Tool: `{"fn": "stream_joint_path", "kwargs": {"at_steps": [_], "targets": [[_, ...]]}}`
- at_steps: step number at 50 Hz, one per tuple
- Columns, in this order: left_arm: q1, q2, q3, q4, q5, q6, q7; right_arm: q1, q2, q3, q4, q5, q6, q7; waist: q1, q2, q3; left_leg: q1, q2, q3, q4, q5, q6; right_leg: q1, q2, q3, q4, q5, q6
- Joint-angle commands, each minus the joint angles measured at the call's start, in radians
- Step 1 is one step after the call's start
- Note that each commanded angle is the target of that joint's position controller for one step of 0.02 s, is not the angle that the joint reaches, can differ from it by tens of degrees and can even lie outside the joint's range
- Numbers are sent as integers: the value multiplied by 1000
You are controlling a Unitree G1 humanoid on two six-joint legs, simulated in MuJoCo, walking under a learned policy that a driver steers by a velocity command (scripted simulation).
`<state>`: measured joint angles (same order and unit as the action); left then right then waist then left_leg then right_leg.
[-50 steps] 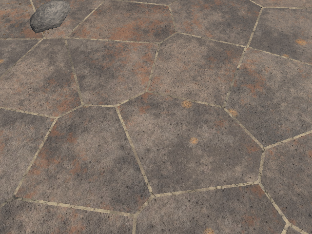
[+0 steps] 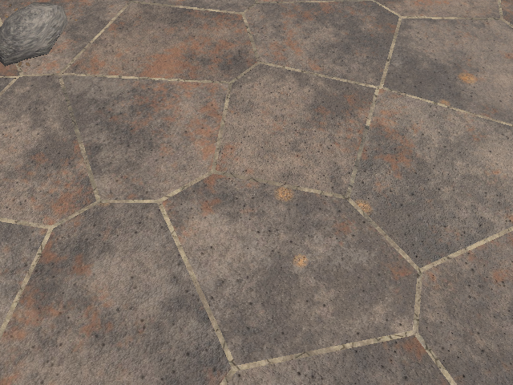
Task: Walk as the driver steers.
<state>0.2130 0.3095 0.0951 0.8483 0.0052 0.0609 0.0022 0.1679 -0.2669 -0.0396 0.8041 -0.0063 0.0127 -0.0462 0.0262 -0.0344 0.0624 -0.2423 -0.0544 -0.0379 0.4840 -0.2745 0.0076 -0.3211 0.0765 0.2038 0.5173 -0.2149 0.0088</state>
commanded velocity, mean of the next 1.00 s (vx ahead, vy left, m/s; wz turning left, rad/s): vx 0.12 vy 0.00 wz -0.30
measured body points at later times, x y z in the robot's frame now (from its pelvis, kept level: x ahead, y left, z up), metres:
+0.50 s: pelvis +0.00 -0.03 +0.00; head +0.01 -0.05 +0.45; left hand +0.21 +0.20 -0.10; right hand -0.02 -0.32 -0.14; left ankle -0.01 +0.10 -0.71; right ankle -0.05 -0.09 -0.74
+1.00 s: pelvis +0.13 -0.07 -0.01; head +0.17 -0.07 +0.44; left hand +0.28 +0.16 -0.15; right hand +0.13 -0.34 -0.13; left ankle +0.23 -0.03 -0.73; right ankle -0.01 -0.12 -0.65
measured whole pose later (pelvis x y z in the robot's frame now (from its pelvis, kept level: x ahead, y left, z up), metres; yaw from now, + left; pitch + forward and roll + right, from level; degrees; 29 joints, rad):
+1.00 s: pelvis +0.13 -0.07 -0.01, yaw -16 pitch -1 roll -1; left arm 0.22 0.25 0.02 0.90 0.03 0.00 0.02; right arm 0.23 -0.25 -0.04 0.88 0.00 -0.01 0.00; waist -0.01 -0.02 0.10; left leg -0.35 -0.07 0.04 0.52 -0.15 0.11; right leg -0.29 0.07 0.00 1.14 -0.50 -0.04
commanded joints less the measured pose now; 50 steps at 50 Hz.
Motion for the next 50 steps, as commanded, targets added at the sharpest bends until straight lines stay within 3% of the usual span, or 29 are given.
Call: {"fn": "stream_joint_path", "kwargs": {"at_steps": [1, 2, 3, 4, 6, 7, 10, 14, 16, 18, 20, 22, 23, 24, 25, 26, 27, 29, 31, 37, 40, 42, 44, 45, 46, 47, 48, 49, 50], "targets": [[-1, 48, 9, -96, 0, -11, 7, 51, -272, -58, -57, -24, -7, -10, -21, 327, -100, 129, 445, -450, -299, 90, 173, -212, 79, -111, 289, -371, -17], [0, 121, 23, -76, 23, -9, 10, 49, -201, -43, -66, -30, -7, -3, -18, 184, -80, 77, 453, -406, -266, 206, 223, -189, -1, -86, 465, -370, -22], [13, 118, 30, -53, 20, -6, 3, 9, -135, -24, -76, -22, -8, -1, 8, 115, -53, 44, 393, -306, -245, 257, 212, -174, -8, -82, 529, -315, -25], [36, 105, 30, -37, 16, 0, -4, -31, -112, -16, -87, -21, -7, -1, 28, 109, -34, 37, 329, -205, -231, 298, 181, -171, -16, -98, 576, -259, -17], [46, 91, 23, -30, 19, 10, -24, -24, -115, -16, -90, -18, -13, -9, 19, 177, -44, 104, 270, -97, -201, 417, 162, -205, -19, -131, 606, -204, 9], [29, 89, 20, -36, 16, 12, -29, 4, -117, -17, -83, -19, -14, -7, 1, 178, -51, 136, 266, -73, -188, 454, 166, -213, -20, -146, 590, -197, 23], [-41, 76, 9, -67, 10, 16, -40, 82, -135, -27, -62, -17, -12, -6, -47, 176, -62, 235, 306, -64, -169, 484, 199, -240, -38, -168, 502, -205, 47], [-86, 56, -7, -102, 4, 21, -52, 88, -158, -38, -55, -22, -12, 7, -63, 192, -65, 219, 336, -22, -151, 465, 206, -151, -64, -210, 346, -229, 33], [-107, 59, -12, -121, 5, 21, -60, 99, -179, -47, -53, -30, -14, 21, -80, 204, -80, 181, 346, -21, -197, 184, 199, -86, -68, -246, 271, -232, 8], [-139, 70, -12, -146, 6, 18, -73, 93, -202, -57, -53, -35, -14, 31, -86, 215, -50, 130, 359, -41, -252, -119, 188, -41, -69, -272, 198, -251, -22], [-120, 65, -14, -149, 5, 9, -79, 77, -214, -64, -54, -32, -13, 39, -60, 183, -23, 67, 365, -24, -252, -207, 166, 54, -58, -299, 79, -232, -58], [48, 55, -14, -82, 18, -15, -67, 54, -185, -60, -51, -18, -10, 41, 24, 93, -38, -103, 300, 77, -88, -241, 111, 324, -13, -299, -114, -158, -102], [183, 116, 4, -35, 31, -35, -52, 49, -106, -38, -61, -20, -8, 47, 75, -135, -69, -271, 201, 210, 225, -291, 60, 480, -173, -43, -264, -334, -145], [240, 236, 24, -56, 17, -50, -43, -38, -49, -18, -140, -36, -11, 54, 105, -307, -22, -584, 37, 201, 454, -397, 19, 515, -458, 469, -397, -549, -270], [208, 184, 12, -46, 17, -52, -27, -80, -128, -35, -138, -53, -14, 58, 96, -117, 59, -595, 109, 52, 526, -281, 22, 409, -462, 413, -405, -470, -307], [143, 132, -10, -55, 14, -58, -17, -41, -134, -39, -115, -25, -24, 76, 38, -91, 83, -554, 134, 36, 521, -156, 26, 363, -400, 307, -403, -414, -283], [94, 102, -20, -63, 13, -69, -12, 3, -141, -39, -83, -13, -38, 88, 1, -78, 87, -511, 146, 34, 499, -71, 19, 348, -335, 207, -413, -286, -246], [51, 77, -35, -67, 9, -93, -1, 73, -136, -38, -27, -36, -38, 88, -37, -71, 46, -421, 138, 65, 509, 16, -3, 358, -264, 37, -362, 264, -211], [78, 85, -37, -47, 1, -110, -6, 109, -109, -33, -8, -37, -29, 81, -55, -40, -17, -355, 113, 86, 531, 35, -21, 360, -249, -71, -276, 728, -204], [159, 65, -54, 19, 7, -93, 12, -21, -56, -8, -31, -24, -13, 74, 0, -74, 18, -335, 84, 121, 321, 103, -21, 347, -228, -139, -222, 842, -180], [153, 59, -61, 44, 16, -94, 23, -1, -39, 4, -8, -19, -21, 65, 1, -81, 3, -221, 52, 140, 189, 120, 20, 345, -242, -172, -182, 903, -162], [125, 73, -57, 54, 15, -97, 31, 70, -60, -3, 19, -17, -29, 54, -33, -79, -22, -120, 18, 136, 141, 86, 60, 344, -258, -176, -101, 1001, -149], [67, 109, -44, 51, 2, -92, 39, 216, -90, -18, 61, -22, -48, 45, -125, -30, -78, 46, 10, 106, -33, 225, 99, 322, -226, -206, 136, 920, -116], [65, 108, -44, 21, 1, -99, 40, 305, -167, -38, 73, -27, -58, 38, -153, 74, -174, 232, 168, -90, -39, 626, 150, 190, -149, -243, 391, 574, -79], [171, 6, -61, 3, -10, -92, 29, 276, -259, -57, 65, -12, -54, 37, -58, 279, -269, 382, 431, -457, -40, 1067, 360, -53, 64, -261, 712, -333, -41], [169, 36, -60, 27, 24, -73, 27, 252, -221, -55, 65, 34, -48, 49, -52, 175, -310, 312, 429, -495, -101, 867, 399, -60, 8, -136, 781, -383, -45], [112, 50, -54, 20, 27, -68, 24, 172, -184, -52, 45, 26, -39, 48, -45, 137, -166, 197, 387, -420, -134, 657, 383, -125, -19, -139, 814, -348, -42], [65, 55, -51, 13, 29, -67, 23, 110, -130, -37, 29, 12, -28, 47, -33, 69, -86, 101, 331, -355, -177, 506, 339, -149, -52, -136, 757, -293, -40], [35, 59, -47, 2, 28, -61, 21, 81, -102, -30, 22, 7, -20, 42, -23, 69, -42, 39, 279, -304, -210, 421, 297, -147, -72, -142, 689, -253, -30]]}}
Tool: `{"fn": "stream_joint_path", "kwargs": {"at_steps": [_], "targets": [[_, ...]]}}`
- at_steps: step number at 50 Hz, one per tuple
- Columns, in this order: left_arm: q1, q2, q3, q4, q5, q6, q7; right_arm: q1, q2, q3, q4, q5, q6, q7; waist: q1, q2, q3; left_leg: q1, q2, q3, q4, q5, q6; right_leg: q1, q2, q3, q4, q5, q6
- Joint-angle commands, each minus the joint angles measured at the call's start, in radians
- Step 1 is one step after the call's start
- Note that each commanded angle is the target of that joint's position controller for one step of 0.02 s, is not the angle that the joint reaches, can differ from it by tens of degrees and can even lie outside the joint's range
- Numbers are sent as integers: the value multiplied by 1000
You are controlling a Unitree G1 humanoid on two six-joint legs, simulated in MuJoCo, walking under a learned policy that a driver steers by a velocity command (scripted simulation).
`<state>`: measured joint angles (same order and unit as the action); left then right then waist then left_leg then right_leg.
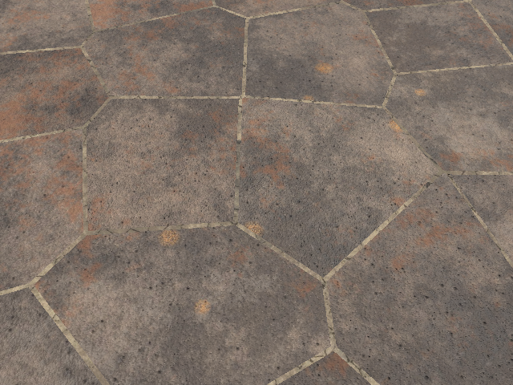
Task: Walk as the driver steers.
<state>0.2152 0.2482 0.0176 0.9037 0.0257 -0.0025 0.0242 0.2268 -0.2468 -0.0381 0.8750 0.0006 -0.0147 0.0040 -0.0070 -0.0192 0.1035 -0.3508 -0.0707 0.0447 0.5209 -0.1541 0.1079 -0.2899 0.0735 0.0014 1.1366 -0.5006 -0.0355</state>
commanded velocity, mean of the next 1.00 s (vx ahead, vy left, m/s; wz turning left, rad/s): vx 0.24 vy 0.00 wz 0.49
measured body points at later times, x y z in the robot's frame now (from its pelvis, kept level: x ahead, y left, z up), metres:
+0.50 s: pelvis +0.04 -0.04 +0.02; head +0.06 -0.06 +0.47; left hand +0.04 +0.26 -0.09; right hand +0.23 -0.28 -0.11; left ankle +0.04 +0.07 -0.67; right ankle +0.06 -0.13 -0.73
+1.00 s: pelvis +0.19 +0.10 +0.00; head +0.22 +0.13 +0.45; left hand +0.02 +0.30 -0.14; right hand +0.48 +0.00 -0.10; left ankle +0.19 +0.18 -0.73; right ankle +0.12 -0.10 -0.64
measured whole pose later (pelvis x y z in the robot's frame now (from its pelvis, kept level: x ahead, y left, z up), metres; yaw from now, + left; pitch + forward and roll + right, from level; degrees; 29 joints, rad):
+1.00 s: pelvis +0.19 +0.10 +0.00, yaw +33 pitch +1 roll +0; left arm 0.42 0.25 0.04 0.92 0.01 -0.05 -0.01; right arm 0.08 -0.26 -0.04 0.77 -0.04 -0.03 0.03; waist 0.07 -0.01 0.06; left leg -0.37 -0.05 0.08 0.58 -0.24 0.09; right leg -0.25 -0.09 -0.06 1.10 -0.41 -0.02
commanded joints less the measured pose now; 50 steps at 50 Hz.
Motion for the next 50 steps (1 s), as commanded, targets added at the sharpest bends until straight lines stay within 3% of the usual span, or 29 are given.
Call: {"fn": "stream_joint_path", "kwargs": {"at_steps": [1, 4, 9, 14, 16, 18, 19, 20, 21, 22, 23, 24, 26, 30, 34, 38, 42, 44, 45, 46, 47, 48, 49, 50], "targets": [[43, 112, 28, -56, 8, 12, -3, 15, -112, -29, -46, -4, 13, -13, 24, 81, -87, 108, 252, -345, -263, 265, 169, -140, -73, 50, 14, 65, 28], [57, 82, 21, -56, 1, 32, 2, 29, -146, -43, -44, -14, 17, -10, 25, 98, -138, 100, 209, -319, -258, 195, 143, -108, -50, 27, -117, 75, 61], [-40, 99, 26, -97, -5, 46, 14, 28, -179, -62, -60, -20, 43, -8, -17, 132, -131, 71, 205, -422, -307, -171, 130, -130, -50, 38, -260, 109, 79], [-49, 103, 26, -120, -17, 28, 22, -1, -187, -75, -75, -25, 56, -2, -24, 137, -132, 73, 201, -502, -278, -133, 108, -80, -29, 49, -382, 104, 64], [-10, 103, 25, -121, -25, 17, 27, -21, -186, -78, -80, -23, 61, 2, -10, 148, -137, 73, 194, -536, -258, -76, 89, -18, -12, 51, -488, 94, 43], [101, 102, 25, -105, -19, 0, 28, -62, -182, -81, -89, -8, 70, 2, 57, 129, -156, -44, 125, -523, -237, -355, 29, 190, -2, 42, -741, 137, 4], [132, 173, 42, -107, -6, -6, 37, -73, -139, -71, -112, 3, 69, -1, 69, 0, -123, -187, 26, -431, -110, -488, -41, 279, -142, 199, -917, -27, -35], [98, 287, 67, -133, 5, -5, 41, -59, -71, -57, -141, 17, 58, -1, 51, -262, -137, -342, -135, -181, 211, -469, -71, 317, -431, 563, -1049, -287, -119], [18, 281, 72, -142, 25, -5, 37, -88, -158, -72, -129, -30, 48, -3, 27, -141, -46, -365, -47, -185, 358, -312, -80, 159, -460, 584, -1071, -275, -154], [-20, 211, 55, -153, 18, -11, 36, -64, -178, -82, -115, -35, 43, 11, -14, -77, -42, -308, -19, -198, 430, -230, -82, 115, -404, 500, -1047, -216, -140], [-51, 172, 45, -157, 7, -18, 31, -18, -168, -81, -95, -40, 42, 24, -44, -69, -46, -298, -11, -176, 497, -172, -92, 124, -348, 401, -1036, -134, -112], [-57, 165, 43, -165, -1, -26, 28, 10, -159, -79, -83, -45, 44, 34, -49, -98, -64, -307, -3, -150, 559, -146, -102, 157, -311, 325, -1032, -81, -95], [-3, 152, 42, -160, -2, -41, 19, -6, -139, -70, -83, -44, 45, 49, -14, -102, -52, -364, 30, -119, 622, -116, -115, 203, -287, 235, -1030, -7, -97], [152, 166, 57, -111, 2, -65, 0, -118, -120, -58, -125, -42, 43, 69, 63, -82, -26, -467, 66, -119, 563, -68, -138, 336, -313, 163, -1023, 124, -112], [199, 165, 64, -88, 2, -75, -8, -192, -108, -50, -152, -41, 38, 80, 91, -89, -3, -480, 93, -95, 445, -44, -141, 378, -338, 89, -1020, 239, -120], [209, 154, 64, -68, 5, -84, -14, -280, -78, -30, -199, -40, 27, 95, 101, -104, 15, -402, 116, -18, 282, -29, -111, 353, -347, -19, -986, 409, -116], [234, 169, 66, -34, 3, -75, -13, -298, -72, -19, -229, -47, 22, 93, 81, -127, 4, -215, 73, 75, 127, -128, -32, 320, -357, -99, -899, 668, -95], [234, 188, 65, -16, -5, -67, -14, -143, -90, -32, -185, -49, 9, 72, -4, -111, -86, 29, -6, 99, 50, -134, 23, 293, -348, -156, -676, 1059, -84], [227, 183, 58, -15, -12, -64, -14, 37, -109, -45, -121, -55, -5, 56, -86, -59, -196, 277, -33, 88, -27, -57, 48, 209, -315, -207, -466, 1054, -60], [230, 132, 39, -51, -20, -66, -21, 191, -189, -68, -85, -66, -12, 35, -146, 65, -326, 576, 169, -181, -87, -259, 99, -52, -268, -222, -181, 705, -26], [259, 47, 23, -102, -15, -71, -37, 221, -296, -84, -86, -49, -14, 22, -94, 271, -413, 737, 466, -698, -197, -270, 186, -347, -117, -152, 101, -52, 15], [152, 150, 50, -99, -13, -68, -31, 203, -278, -81, -85, -30, -10, 13, -132, 116, -354, 663, 461, -696, -239, -130, 185, -406, -124, 3, 184, 30, -1], [118, 134, 48, -107, -28, -74, -34, 134, -229, -67, -75, -29, -14, 5, -86, 89, -223, 542, 422, -496, -224, 40, 163, -417, -167, 18, 172, 128, -15], [132, 115, 42, -88, -30, -79, -38, 77, -165, -48, -77, -31, -23, 4, -45, 57, -158, 421, 367, -370, -243, 166, 124, -364, -192, 22, 96, 185, -22]]}}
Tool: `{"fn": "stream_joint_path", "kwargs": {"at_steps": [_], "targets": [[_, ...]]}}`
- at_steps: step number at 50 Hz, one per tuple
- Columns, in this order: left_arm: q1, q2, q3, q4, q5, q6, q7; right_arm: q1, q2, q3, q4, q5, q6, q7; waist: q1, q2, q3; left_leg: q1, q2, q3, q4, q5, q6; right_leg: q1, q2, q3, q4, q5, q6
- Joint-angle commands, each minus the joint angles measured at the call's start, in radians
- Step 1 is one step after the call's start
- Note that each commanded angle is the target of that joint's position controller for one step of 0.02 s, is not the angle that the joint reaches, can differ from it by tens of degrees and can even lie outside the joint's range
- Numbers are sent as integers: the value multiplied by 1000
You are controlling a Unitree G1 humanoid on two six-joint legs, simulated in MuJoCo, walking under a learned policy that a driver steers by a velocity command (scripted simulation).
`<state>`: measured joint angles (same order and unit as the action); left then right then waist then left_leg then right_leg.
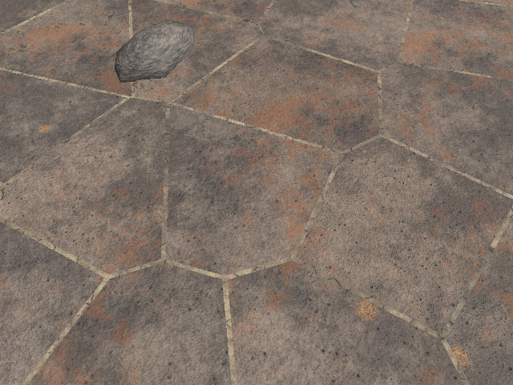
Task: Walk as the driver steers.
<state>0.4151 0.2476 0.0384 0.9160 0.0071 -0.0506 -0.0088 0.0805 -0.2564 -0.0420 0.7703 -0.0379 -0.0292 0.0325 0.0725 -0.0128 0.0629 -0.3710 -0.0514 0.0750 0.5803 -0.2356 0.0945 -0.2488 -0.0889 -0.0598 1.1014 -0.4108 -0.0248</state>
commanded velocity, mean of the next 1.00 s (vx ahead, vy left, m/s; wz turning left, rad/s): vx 0.49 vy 0.00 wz -0.43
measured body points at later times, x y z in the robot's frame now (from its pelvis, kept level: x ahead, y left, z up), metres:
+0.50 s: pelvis +0.28 -0.02 -0.01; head +0.31 -0.02 +0.44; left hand +0.47 +0.20 -0.13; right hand +0.22 -0.27 -0.16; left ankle +0.09 +0.08 -0.64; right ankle +0.34 -0.07 -0.73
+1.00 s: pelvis +0.56 -0.05 -0.01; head +0.60 -0.06 +0.44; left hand +0.70 +0.21 -0.13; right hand +0.63 -0.36 -0.09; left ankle +0.70 +0.00 -0.73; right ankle +0.37 -0.07 -0.68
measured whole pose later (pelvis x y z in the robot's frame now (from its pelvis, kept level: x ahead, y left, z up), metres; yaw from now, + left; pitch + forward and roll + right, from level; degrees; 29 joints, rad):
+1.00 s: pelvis +0.56 -0.05 -0.01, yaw -31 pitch +2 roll +0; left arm 0.40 0.31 0.08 0.86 0.00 -0.04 0.00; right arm 0.07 -0.27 0.00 0.70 -0.05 -0.07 -0.01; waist 0.08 -0.01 0.04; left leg -0.45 -0.01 0.01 0.58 -0.14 0.02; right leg -0.17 0.14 0.17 0.90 -0.47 -0.09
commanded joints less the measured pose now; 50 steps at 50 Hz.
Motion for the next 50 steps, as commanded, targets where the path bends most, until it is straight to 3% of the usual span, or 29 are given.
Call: {"fn": "stream_joint_path", "kwargs": {"at_steps": [1, 2, 3, 6, 10, 15, 18, 20, 21, 22, 23, 24, 25, 26, 27, 28, 30, 32, 37, 42, 44, 46, 47, 48, 49, 50], "targets": [[-39, 110, 23, -76, 3, -20, -9, 182, -121, -32, 30, 10, -19, -25, -88, 59, -83, 367, 302, -312, -327, 297, 103, -355, -41, 83, 83, 117, -30], [6, 98, 22, -51, 17, -2, -15, 158, -93, -22, 33, 14, -29, -26, -60, 84, -72, 312, 269, -242, -355, 318, 82, -305, -42, 88, 59, 133, -24], [21, 91, 24, -39, 19, 12, -21, 167, -83, -17, 41, 15, -42, -26, -54, 92, -69, 286, 259, -206, -372, 361, 73, -281, -27, 92, 57, 144, -22], [-27, 66, 28, -43, 15, 30, -33, 208, -95, -18, 75, 22, -66, -28, -46, 87, -23, 279, 243, -111, -417, 426, 42, -356, -1, 106, 33, 219, -18], [-176, 54, 24, -86, 14, 28, -38, 253, -65, -4, 105, 21, -76, -33, -72, 85, 35, 298, 222, -16, -453, 489, 10, -451, 23, 85, -108, 368, -13], [-346, 14, -6, -147, 22, 19, -50, 320, -68, 7, 151, 24, -78, -55, -107, 64, 61, 390, 239, 66, -439, 680, -5, -415, 52, -35, -385, 443, -36], [-334, 32, -5, -158, 22, 20, -46, 340, -108, 4, 173, 19, -69, -73, -82, 85, 12, 490, 262, 107, -307, 1047, -27, -311, 124, -102, -465, 354, -90], [-205, 65, 8, -126, 25, 23, -38, 317, -146, -5, 171, 12, -55, -87, -17, 121, -62, 514, 285, 123, -102, 1251, -35, -179, 175, -114, -468, 248, -137], [-96, 99, 23, -94, 27, 19, -33, 299, -161, -11, 161, 7, -46, -87, 30, 123, -121, 477, 294, 119, 64, 1214, -30, -56, 190, -87, -499, 212, -168], [38, 134, 43, -54, 37, 12, -25, 262, -174, -15, 142, 11, -41, -79, 107, 88, -181, 360, 267, 132, 314, 1007, -28, 136, 183, -31, -604, 224, -210], [91, 220, 70, -46, 36, 16, -8, 273, -113, -2, 108, 6, -49, -65, 96, -71, -251, 127, 165, 143, 651, 303, -31, 341, -41, 250, -611, 216, -282], [34, 297, 89, -70, 21, 24, -7, 305, -62, 3, 41, 22, -56, -46, 11, -229, -317, -292, -43, -17, 964, -336, -73, 575, -255, 818, -719, 294, -482], [0, 253, 87, -67, -10, 29, -4, 208, -106, 2, 30, 5, -70, -39, 38, -36, -227, -407, 43, -157, 937, -220, -57, 500, -235, 740, -801, 197, -454], [-56, 201, 74, -74, -8, 29, 1, 173, -112, 3, 9, 18, -84, -32, 3, 7, -108, -399, 87, -149, 847, -128, -57, 350, -212, 630, -843, 197, -405], [-99, 149, 61, -74, -1, 27, 2, 181, -114, 0, 18, 19, -86, -34, -51, 84, -29, -339, 120, -135, 748, -93, -65, 214, -164, 539, -869, 293, -349], [-127, 130, 53, -79, -4, 19, 6, 189, -107, 2, 20, 3, -68, -35, -83, 94, -8, -276, 139, -134, 684, -88, -84, 124, -112, 461, -877, 386, -317], [-131, 133, 48, -80, -6, -3, 5, 216, -81, 9, 18, -16, -27, -29, -110, 52, -29, -192, 148, -112, 598, -77, -115, 41, -50, 365, -886, 511, -296], [-106, 167, 57, -74, -7, -15, 2, 178, -68, 13, -8, -15, -10, -24, -109, 25, -32, -195, 150, -85, 502, -23, -139, 12, -11, 321, -892, 571, -283], [-4, 177, 64, -64, -10, -8, 3, -31, -68, 19, -87, -4, -6, -18, -20, -40, -26, -269, 131, -68, 227, 177, -161, 102, 28, 327, -867, 572, -214], [53, 194, 69, -70, 8, 0, 14, -154, -85, 26, -141, 7, -23, -13, 28, -60, -33, -266, 82, -79, 60, 187, -137, 233, -9, 398, -787, 657, -200], [9, 211, 74, -91, 12, -2, 22, -102, -112, 20, -137, 11, -33, -15, -14, -72, -41, -146, 66, -101, -23, 141, -113, 219, -25, 432, -745, 674, -169], [-55, 230, 77, -111, 12, -10, 15, 94, -159, -1, -80, 13, -47, -30, -111, -56, -117, 135, 22, -86, -96, 84, -76, 155, 14, 422, -573, 791, -127], [-63, 203, 69, -117, 0, -20, 4, 234, -201, -16, -52, 1, -61, -44, -180, 10, -207, 351, 103, -152, -139, 63, -42, 67, 82, 366, -363, 706, -101], [-21, 104, 42, -155, -26, -28, 2, 365, -283, -36, -59, -27, -62, -61, -203, 159, -361, 603, 385, -467, -185, -169, 18, -124, 170, 255, -62, 310, -70], [49, 109, 39, -186, -17, -22, 1, 305, -320, -49, -59, -17, -42, -58, -120, 354, -398, 641, 516, -887, -320, -229, 113, -346, 245, 178, 102, -152, -62], [37, 164, 45, -144, 11, -2, 9, 227, -221, -36, -78, -9, -32, -52, -96, 162, -244, 511, 489, -796, -311, -338, 117, -412, 146, 186, 186, -71, -65]]}}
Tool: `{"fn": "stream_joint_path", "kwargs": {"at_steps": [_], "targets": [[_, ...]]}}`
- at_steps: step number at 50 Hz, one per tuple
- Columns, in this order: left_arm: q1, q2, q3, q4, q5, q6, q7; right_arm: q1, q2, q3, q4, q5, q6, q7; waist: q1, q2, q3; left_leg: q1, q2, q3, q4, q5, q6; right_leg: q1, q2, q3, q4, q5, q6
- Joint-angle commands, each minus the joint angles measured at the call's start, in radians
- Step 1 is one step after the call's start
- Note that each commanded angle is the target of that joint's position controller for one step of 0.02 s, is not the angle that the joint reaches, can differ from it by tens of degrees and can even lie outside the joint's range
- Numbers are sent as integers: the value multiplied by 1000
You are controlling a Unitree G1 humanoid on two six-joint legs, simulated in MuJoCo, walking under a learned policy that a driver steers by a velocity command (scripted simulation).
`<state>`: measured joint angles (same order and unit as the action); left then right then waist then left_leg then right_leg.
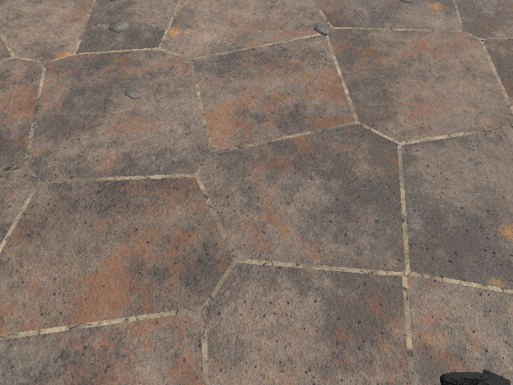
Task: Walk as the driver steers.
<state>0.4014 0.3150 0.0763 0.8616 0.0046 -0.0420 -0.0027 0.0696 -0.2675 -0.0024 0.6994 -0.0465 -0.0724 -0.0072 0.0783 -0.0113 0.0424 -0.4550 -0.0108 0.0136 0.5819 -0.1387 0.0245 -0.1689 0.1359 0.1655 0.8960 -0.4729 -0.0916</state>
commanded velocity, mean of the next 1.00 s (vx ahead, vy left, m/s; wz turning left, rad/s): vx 0.50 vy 0.00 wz -0.22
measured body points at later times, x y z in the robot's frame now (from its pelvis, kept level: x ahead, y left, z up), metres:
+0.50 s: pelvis +0.25 -0.05 -0.01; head +0.29 -0.07 +0.44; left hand +0.54 +0.10 -0.08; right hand +0.15 -0.30 -0.14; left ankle +0.10 +0.11 -0.69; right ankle +0.32 -0.13 -0.72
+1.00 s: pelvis +0.51 -0.12 +0.00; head +0.54 -0.13 +0.45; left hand +0.54 +0.13 -0.14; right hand +0.62 -0.38 -0.12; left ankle +0.65 -0.08 -0.71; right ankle +0.32 -0.14 -0.72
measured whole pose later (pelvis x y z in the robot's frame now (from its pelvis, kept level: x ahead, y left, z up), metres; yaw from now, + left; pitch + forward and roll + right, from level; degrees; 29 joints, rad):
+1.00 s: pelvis +0.51 -0.12 +0.00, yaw -10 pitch +1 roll +0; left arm 0.39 0.23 0.02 0.93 0.03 -0.08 0.03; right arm 0.13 -0.23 -0.03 0.78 -0.03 -0.01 0.05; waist 0.04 0.02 0.04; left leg -0.54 -0.01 0.11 0.62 -0.12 0.11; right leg 0.15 0.07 -0.20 0.25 -0.42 -0.06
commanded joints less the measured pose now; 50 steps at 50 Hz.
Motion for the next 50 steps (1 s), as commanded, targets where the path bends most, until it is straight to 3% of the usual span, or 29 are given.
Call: {"fn": "stream_joint_path", "kwargs": {"at_steps": [1, 2, 4, 8, 14, 19, 21, 22, 23, 24, 25, 26, 27, 28, 30, 32, 36, 41, 45, 48, 50], "targets": [[-20, 96, 7, -89, 22, -5, -8, 190, -127, -56, -14, 9, 11, -8, -108, 47, -112, 468, 388, -563, -326, -384, 167, -480, -113, -55, 367, 77, 8], [-46, 74, 5, -95, 20, 0, -17, 167, -98, -48, -8, 8, 9, -6, -91, 46, -55, 381, 335, -420, -355, -253, 137, -455, -143, -66, 316, 120, 16], [-58, 57, 2, -100, 35, 22, -35, 191, -91, -46, 21, 13, -6, -7, -78, 113, -26, 316, 272, -248, -382, -58, 113, -422, -172, -85, 284, 152, 33], [-145, 34, -7, -149, 33, 40, -55, 239, -104, -57, 54, 29, -34, 7, -74, 107, -27, 341, 281, -106, -421, 134, 135, -502, -192, -98, 258, 244, 49], [-343, -9, -32, -224, 28, 33, -77, 280, -110, -63, 91, 27, -30, 9, -107, 101, 18, 364, 240, 92, -428, 231, 111, -499, -200, -177, -48, 444, 57], [-443, -2, -36, -272, 39, 33, -83, 348, -151, -76, 129, 26, -10, -4, -133, 99, 38, 484, 283, 162, -359, 392, 86, -426, -168, -268, -239, 339, -1], [-396, 14, -26, -265, 46, 32, -73, 360, -182, -82, 142, 23, 6, -11, -104, 117, -7, 532, 288, 203, -204, 713, 72, -323, -102, -306, -277, 227, -41], [-309, 30, -16, -242, 48, 27, -65, 363, -196, -84, 144, 24, 15, -13, -65, 116, -63, 534, 287, 219, -55, 820, 69, -222, -59, -311, -306, 192, -67], [-146, 53, 1, -188, 55, 18, -53, 353, -198, -82, 136, 28, 23, -14, 10, 78, -156, 452, 268, 243, 168, 756, 48, -8, -27, -298, -381, 229, -98], [7, 136, 30, -151, 61, 16, -34, 363, -158, -70, 100, 21, 22, -11, 62, -32, -274, 228, 243, 243, 466, 385, 18, 257, -201, -56, -412, 101, -146], [-39, 240, 49, -176, 39, 20, -21, 395, -45, -45, 25, 26, 17, 14, -19, -261, -353, -206, 49, 170, 784, -448, -39, 522, -497, 493, -517, 134, -284], [14, 191, 42, -176, 18, 29, -9, 267, -133, -62, 24, 18, 16, 11, 57, -65, -328, -293, 57, 4, 827, -357, -30, 487, -499, 510, -592, 253, -267], [-41, 148, 29, -152, 17, 26, 2, 232, -114, -57, 16, 42, 8, 14, 17, -45, -195, -306, 104, -5, 791, -243, -16, 371, -473, 311, -584, 427, -241], [-79, 93, 12, -141, 15, 15, 2, 254, -98, -49, 39, 45, 2, 14, -30, -4, -122, -233, 129, -9, 701, -202, -10, 231, -426, 200, -595, 582, -201], [-140, 40, -9, -131, 13, -9, 1, 332, -84, -47, 86, 21, 33, 22, -102, -14, -82, -87, 150, -26, 601, -179, -13, 69, -355, 42, -646, 659, -137], [-125, 40, -12, -110, 12, -32, -3, 355, -78, -52, 108, 20, 57, 35, -115, -25, -71, -59, 128, -29, 577, -144, -13, 28, -334, -18, -693, 678, -124], [-72, 49, -10, -67, 14, -49, -3, 235, -65, -61, 92, 29, 64, 44, -83, -34, 12, -204, 100, -73, 474, 3, -10, 62, -317, -117, -764, 623, -74], [-48, 29, -22, -34, 11, -61, 7, 112, -40, -53, 67, 22, 53, 50, -57, -41, 44, -244, 72, -32, 263, 156, -5, 142, -310, -224, -777, 699, -35], [25, 31, -27, 16, 13, -56, 26, -6, -16, -35, 20, 14, 47, 62, -18, -35, 71, -240, 53, 68, 101, 142, 28, 255, -336, -282, -738, 867, -23], [20, 68, -24, 34, 20, -48, 39, 31, -29, -38, 16, 15, 48, 59, -53, -71, 19, -117, -23, 139, 42, 18, 87, 325, -353, -328, -585, 1268, 3], [-8, 104, -16, 32, 27, -35, 48, 177, -63, -54, 52, 11, 47, 50, -124, -97, -66, 42, -80, 150, 26, -84, 140, 323, -368, -347, -352, 1448, 7]]}}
